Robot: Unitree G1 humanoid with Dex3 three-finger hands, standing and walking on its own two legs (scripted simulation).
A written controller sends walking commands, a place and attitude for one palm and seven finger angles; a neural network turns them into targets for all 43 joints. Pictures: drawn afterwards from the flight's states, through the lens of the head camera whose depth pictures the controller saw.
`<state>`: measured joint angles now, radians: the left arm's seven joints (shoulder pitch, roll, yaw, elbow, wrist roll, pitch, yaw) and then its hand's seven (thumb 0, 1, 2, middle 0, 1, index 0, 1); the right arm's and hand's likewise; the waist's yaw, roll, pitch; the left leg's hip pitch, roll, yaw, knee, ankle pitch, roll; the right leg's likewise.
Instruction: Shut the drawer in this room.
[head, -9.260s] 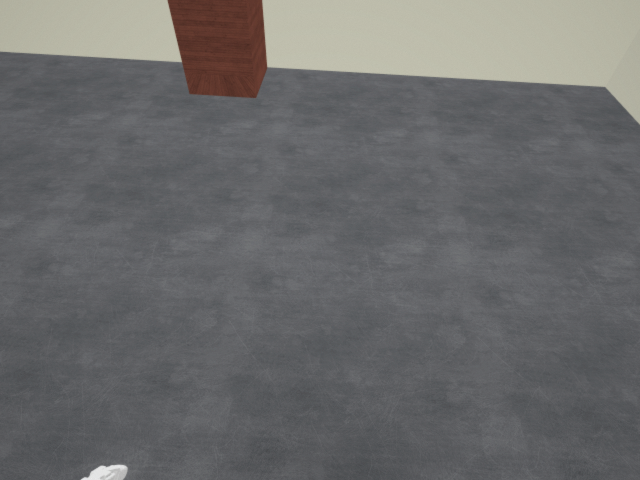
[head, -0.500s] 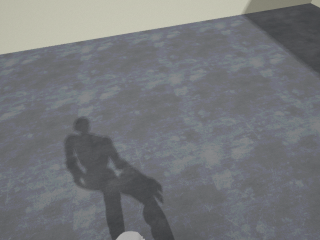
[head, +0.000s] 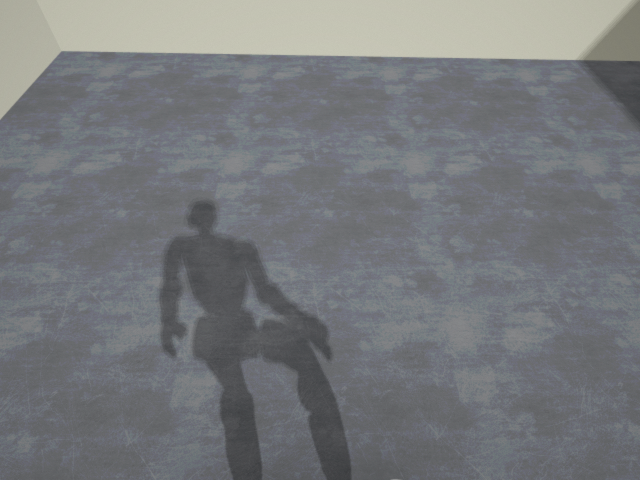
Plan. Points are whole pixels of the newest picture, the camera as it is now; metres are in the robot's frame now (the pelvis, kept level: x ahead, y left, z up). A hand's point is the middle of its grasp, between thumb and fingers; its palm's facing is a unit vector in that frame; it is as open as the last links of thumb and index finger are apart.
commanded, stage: turn or walk to find it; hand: left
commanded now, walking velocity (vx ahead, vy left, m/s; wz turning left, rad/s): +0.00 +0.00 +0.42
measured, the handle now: out of the picture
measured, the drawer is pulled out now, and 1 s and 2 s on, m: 0.22 0.22 0.22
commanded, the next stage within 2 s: none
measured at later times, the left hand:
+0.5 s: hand out of the picture -0.03 +0.18 -0.17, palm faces +0.26 -0.94 -0.24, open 7.4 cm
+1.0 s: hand out of the picture -0.02 +0.19 -0.15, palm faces +0.42 -0.86 -0.28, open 7.4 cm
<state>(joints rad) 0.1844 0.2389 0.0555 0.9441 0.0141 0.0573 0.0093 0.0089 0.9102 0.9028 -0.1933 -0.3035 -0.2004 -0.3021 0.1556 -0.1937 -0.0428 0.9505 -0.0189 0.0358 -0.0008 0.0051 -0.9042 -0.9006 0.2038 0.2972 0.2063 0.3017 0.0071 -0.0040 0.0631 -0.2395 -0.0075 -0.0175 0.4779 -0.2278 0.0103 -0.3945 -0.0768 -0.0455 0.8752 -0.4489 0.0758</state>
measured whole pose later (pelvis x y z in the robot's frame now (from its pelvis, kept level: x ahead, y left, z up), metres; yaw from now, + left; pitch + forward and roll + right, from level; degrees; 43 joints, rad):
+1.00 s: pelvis -0.03 -0.03 -0.01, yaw +26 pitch +0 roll +1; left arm 0.15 0.19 0.03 0.90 0.02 0.01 0.02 0.01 0.91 0.90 -0.20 -0.30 -0.20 -0.30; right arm 0.19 -0.23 -0.08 0.97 -0.01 0.07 0.00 0.01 -0.91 -0.90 0.20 0.30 0.21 0.30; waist -0.02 0.05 0.06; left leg -0.38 -0.04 -0.08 0.80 -0.44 -0.02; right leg -0.26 -0.05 -0.09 0.58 -0.31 0.00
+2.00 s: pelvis -0.05 -0.05 +0.00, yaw +52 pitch -1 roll +2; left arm 0.20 0.16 0.02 0.92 0.03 0.02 0.02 0.01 0.90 0.90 -0.20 -0.30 -0.21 -0.30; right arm 0.22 -0.25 -0.09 0.98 -0.02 0.08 0.02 0.01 -0.91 -0.90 0.20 0.30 0.20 0.30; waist -0.02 0.03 0.06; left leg -0.49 0.00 -0.02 1.13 -0.39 -0.06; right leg -0.21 -0.09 -0.15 0.52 -0.29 -0.01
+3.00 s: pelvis -0.06 -0.07 +0.00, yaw +78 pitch -1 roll +1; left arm 0.24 0.19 0.03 0.95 0.03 0.01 0.02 0.01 0.90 0.90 -0.20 -0.30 -0.21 -0.30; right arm 0.19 -0.24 -0.07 1.00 -0.01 0.08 0.01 0.01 -0.91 -0.90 0.20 0.30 0.20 0.30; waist 0.02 0.00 0.08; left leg -0.35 0.04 0.03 0.85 -0.46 -0.06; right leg -0.24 -0.13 -0.24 0.53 -0.26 -0.01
